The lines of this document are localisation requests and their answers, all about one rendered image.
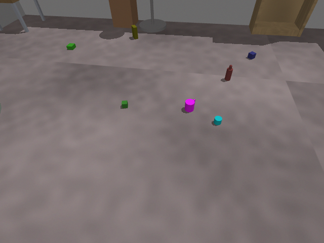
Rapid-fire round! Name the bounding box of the chair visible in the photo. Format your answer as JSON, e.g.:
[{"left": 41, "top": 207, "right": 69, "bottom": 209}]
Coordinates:
[{"left": 0, "top": 0, "right": 45, "bottom": 32}]

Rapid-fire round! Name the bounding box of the coat stand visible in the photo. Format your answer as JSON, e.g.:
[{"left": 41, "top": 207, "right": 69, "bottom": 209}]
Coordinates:
[{"left": 139, "top": 0, "right": 166, "bottom": 32}]

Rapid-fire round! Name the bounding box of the bookshelf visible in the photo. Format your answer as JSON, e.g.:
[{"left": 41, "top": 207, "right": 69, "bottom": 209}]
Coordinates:
[{"left": 249, "top": 0, "right": 318, "bottom": 37}]

